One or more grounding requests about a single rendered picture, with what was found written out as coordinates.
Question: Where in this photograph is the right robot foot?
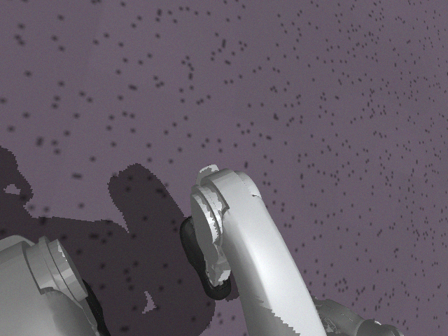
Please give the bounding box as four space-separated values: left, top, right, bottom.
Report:
180 217 231 300

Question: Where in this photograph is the right robot hand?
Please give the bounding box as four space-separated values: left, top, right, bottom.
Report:
311 295 365 336

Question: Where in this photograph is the right robot arm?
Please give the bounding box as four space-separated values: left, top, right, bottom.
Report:
356 319 404 336

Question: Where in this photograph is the left robot foot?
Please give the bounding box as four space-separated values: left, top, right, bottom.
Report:
82 279 111 336

